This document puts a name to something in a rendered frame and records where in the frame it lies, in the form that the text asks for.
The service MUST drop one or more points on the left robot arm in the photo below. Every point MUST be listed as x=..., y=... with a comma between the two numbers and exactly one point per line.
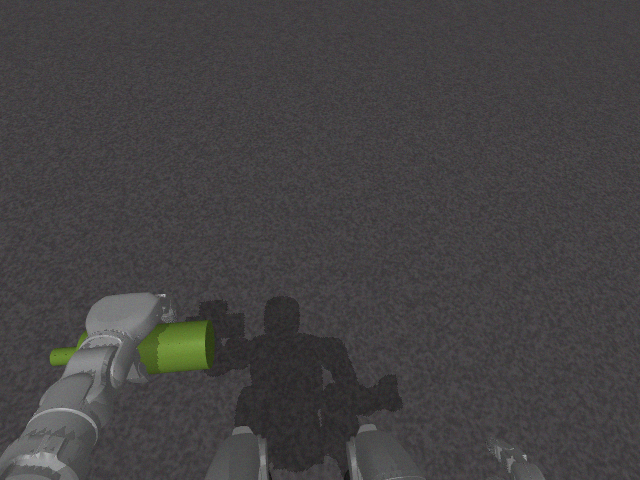
x=60, y=436

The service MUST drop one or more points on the bottle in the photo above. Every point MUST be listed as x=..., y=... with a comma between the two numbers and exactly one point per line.
x=170, y=347

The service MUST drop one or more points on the right robot hand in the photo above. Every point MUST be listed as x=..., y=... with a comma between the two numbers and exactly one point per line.
x=513, y=460

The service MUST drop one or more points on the left robot hand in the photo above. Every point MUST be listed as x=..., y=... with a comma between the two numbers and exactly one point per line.
x=134, y=315

